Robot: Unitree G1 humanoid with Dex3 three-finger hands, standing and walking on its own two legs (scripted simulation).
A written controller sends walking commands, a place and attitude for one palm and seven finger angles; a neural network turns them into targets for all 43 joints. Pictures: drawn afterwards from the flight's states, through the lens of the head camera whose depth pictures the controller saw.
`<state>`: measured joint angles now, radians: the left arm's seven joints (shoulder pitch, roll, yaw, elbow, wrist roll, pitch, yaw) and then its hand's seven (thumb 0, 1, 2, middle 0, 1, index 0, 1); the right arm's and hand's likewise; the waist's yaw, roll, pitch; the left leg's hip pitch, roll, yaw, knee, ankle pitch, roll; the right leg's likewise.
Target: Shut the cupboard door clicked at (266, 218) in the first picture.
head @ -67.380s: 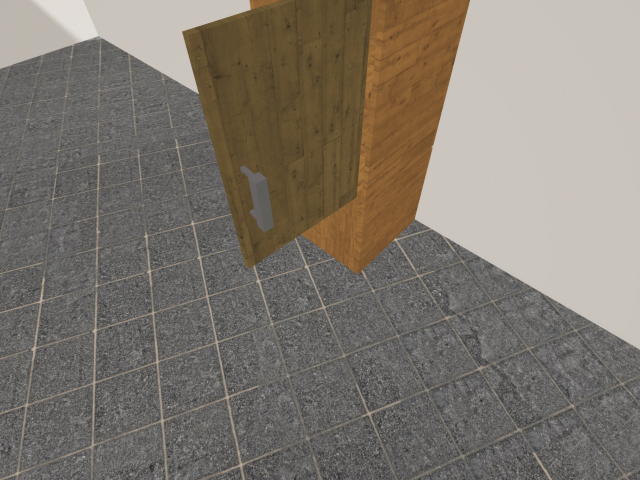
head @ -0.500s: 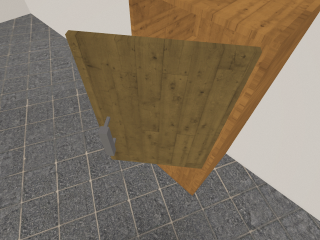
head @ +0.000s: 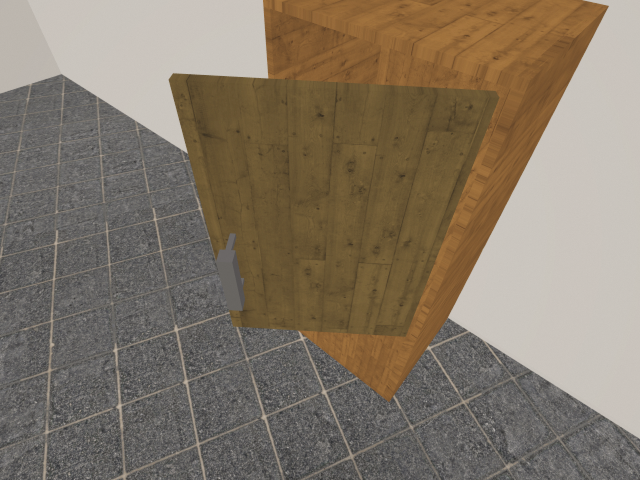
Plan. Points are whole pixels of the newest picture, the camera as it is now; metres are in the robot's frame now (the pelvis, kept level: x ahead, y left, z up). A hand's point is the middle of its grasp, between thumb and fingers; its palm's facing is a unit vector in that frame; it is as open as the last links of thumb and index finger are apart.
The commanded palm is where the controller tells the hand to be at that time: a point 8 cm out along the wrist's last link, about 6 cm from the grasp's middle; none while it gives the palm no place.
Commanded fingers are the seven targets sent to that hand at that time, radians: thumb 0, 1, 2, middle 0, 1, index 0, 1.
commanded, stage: come to a stop and stand still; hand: left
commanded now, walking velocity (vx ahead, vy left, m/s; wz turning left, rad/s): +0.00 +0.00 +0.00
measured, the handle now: (234, 272) +0.47 +0.19 -0.09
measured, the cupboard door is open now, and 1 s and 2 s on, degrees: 37 37 37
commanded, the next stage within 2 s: look again from close up in 0.52 s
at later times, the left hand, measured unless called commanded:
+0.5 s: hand out of the picture -0.08 +0.19 -0.17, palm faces +0.09 -0.98 -0.18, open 7.4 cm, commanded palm none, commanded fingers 0.00 0.90 0.90 -0.20 -0.30 -0.20 -0.30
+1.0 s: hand out of the picture -0.08 +0.18 -0.17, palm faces +0.11 -0.98 -0.17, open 7.4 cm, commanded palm none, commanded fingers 0.00 0.90 0.90 -0.20 -0.30 -0.20 -0.30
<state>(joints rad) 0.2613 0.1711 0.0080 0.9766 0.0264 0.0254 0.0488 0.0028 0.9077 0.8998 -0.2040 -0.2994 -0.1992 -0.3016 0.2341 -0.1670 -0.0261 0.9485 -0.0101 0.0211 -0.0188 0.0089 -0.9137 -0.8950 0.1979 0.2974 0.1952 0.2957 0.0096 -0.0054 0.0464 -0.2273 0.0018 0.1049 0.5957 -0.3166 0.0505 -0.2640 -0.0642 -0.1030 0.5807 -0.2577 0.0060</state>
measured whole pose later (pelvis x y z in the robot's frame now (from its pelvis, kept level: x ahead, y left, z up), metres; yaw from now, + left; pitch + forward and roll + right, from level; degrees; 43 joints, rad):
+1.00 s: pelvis -0.05 +0.02 +0.01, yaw +4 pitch -3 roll +0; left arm 0.38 0.15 0.00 1.04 0.03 -0.01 0.03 0.00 0.90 0.90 -0.20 -0.30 -0.20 -0.30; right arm 0.28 -0.16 -0.02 1.05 -0.01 0.01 -0.01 0.01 -0.91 -0.89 0.20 0.30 0.20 0.30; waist 0.01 -0.01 0.01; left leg -0.27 -0.06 0.07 0.46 -0.16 0.08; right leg -0.29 0.00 0.07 0.48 -0.18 0.01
